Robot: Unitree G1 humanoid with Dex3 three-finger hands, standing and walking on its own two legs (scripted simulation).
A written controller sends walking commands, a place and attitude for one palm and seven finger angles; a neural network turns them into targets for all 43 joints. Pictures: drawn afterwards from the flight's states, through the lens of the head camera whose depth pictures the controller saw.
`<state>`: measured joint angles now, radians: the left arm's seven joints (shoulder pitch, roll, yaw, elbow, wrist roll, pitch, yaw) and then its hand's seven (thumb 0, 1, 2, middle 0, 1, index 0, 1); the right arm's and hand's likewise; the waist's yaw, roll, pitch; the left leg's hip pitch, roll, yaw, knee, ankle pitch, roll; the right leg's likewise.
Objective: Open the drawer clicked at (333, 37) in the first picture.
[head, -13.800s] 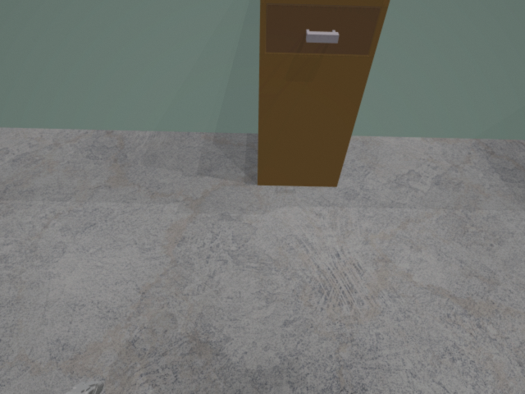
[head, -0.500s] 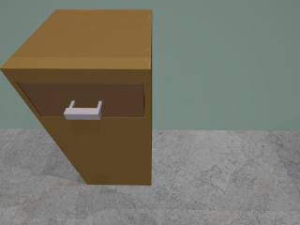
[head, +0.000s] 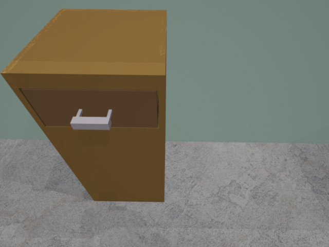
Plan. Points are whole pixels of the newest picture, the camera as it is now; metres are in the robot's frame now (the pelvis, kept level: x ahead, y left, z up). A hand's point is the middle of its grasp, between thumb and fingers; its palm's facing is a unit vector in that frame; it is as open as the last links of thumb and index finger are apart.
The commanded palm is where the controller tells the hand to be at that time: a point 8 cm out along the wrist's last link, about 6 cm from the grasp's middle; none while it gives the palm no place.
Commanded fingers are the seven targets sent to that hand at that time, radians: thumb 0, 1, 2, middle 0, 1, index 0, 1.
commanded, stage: look again from close up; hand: left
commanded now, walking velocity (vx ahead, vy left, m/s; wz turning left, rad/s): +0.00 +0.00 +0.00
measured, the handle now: (93, 117) +0.46 +0.25 +0.03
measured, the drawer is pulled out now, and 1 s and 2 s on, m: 0.00 0.00 0.00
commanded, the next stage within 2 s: shuffle to correct the standing spot in 0.14 s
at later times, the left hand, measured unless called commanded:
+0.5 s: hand out of the picture -0.03 +0.17 -0.18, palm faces +0.05 -0.97 -0.23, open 7.4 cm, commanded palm none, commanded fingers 0.00 0.90 0.90 -0.20 -0.30 -0.20 -0.30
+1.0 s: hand out of the picture -0.03 +0.16 -0.18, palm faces +0.02 -0.98 -0.19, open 7.4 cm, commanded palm none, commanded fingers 0.00 0.90 0.90 -0.20 -0.30 -0.20 -0.30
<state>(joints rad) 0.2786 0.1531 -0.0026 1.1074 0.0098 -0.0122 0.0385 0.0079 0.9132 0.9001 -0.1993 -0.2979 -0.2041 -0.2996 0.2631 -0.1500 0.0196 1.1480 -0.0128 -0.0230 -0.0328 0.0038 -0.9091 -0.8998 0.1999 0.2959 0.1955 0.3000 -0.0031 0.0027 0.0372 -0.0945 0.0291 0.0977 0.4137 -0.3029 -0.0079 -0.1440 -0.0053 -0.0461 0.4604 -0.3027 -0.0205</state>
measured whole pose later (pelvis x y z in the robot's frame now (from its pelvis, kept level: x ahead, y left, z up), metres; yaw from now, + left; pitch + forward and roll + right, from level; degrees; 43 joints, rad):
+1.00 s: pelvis +0.00 +0.00 -0.01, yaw +1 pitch +1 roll +0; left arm 0.33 0.11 -0.01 1.11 0.01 -0.03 0.04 0.01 0.91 0.90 -0.20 -0.30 -0.20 -0.30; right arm 0.32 -0.14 0.01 1.08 -0.01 -0.03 -0.01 0.00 -0.91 -0.90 0.20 0.30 0.19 0.30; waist -0.02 0.04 0.03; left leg -0.22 0.04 0.06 0.56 -0.36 -0.01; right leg -0.23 0.01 -0.06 0.54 -0.34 -0.03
